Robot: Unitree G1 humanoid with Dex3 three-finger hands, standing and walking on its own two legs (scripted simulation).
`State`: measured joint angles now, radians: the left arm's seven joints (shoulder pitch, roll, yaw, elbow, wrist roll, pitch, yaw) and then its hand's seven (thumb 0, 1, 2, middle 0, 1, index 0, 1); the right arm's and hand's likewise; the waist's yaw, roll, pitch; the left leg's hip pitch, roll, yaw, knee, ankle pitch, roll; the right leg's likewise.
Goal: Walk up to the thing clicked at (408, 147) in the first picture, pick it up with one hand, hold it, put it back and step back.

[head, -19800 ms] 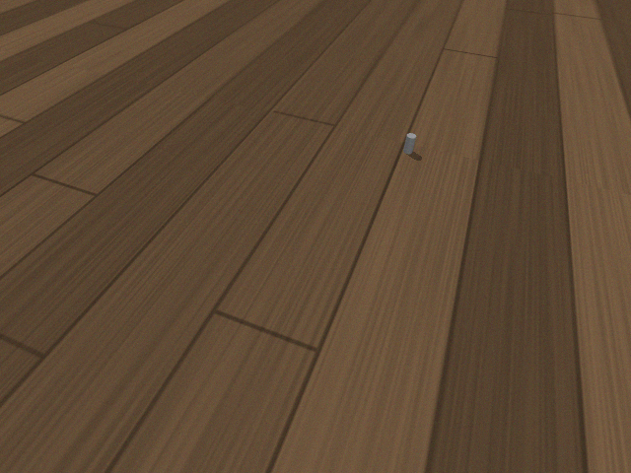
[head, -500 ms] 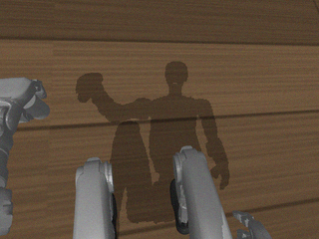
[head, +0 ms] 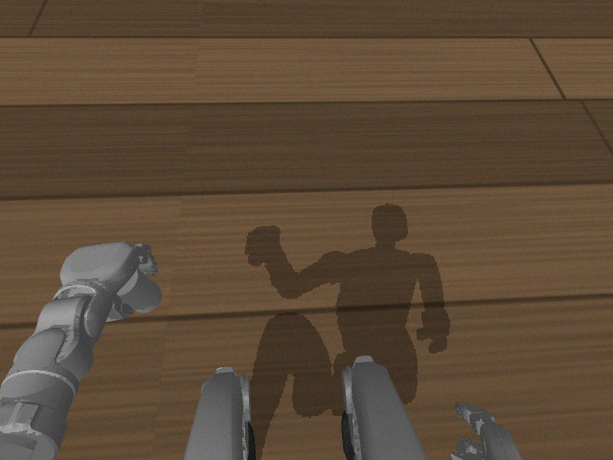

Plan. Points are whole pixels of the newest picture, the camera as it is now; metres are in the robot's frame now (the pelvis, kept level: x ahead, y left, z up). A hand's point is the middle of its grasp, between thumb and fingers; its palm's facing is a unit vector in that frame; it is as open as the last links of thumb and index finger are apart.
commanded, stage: lift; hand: left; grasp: from above
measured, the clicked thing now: (133, 288) +0.38 +0.24 -0.10
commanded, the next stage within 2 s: hold in 0.64 s
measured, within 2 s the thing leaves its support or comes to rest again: neither
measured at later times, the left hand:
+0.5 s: hand (94, 269) +0.36 +0.23 +0.04, palm faces -0.46 -0.08 -0.88, open 8.0 cm
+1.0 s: hand (76, 228) +0.38 +0.23 +0.09, palm faces -0.48 -0.06 -0.88, open 8.0 cm
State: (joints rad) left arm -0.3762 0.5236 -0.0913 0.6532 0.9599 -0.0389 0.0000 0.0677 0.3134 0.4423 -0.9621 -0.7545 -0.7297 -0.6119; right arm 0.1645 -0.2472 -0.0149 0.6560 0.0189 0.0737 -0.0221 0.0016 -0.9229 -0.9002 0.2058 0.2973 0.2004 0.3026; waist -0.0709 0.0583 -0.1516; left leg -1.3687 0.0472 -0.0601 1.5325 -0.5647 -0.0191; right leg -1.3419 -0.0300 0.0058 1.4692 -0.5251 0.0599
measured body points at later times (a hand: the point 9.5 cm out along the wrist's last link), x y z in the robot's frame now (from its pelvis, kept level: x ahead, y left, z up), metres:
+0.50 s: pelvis +0.03 -0.01 +0.11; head +0.09 -0.01 +0.56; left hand +0.38 +0.23 +0.09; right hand +0.13 -0.27 -0.01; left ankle +0.07 +0.13 -0.56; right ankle +0.09 -0.16 -0.56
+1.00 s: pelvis +0.07 +0.00 +0.15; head +0.11 -0.01 +0.60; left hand +0.40 +0.23 +0.14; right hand +0.18 -0.26 +0.03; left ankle +0.07 +0.13 -0.56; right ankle +0.09 -0.16 -0.56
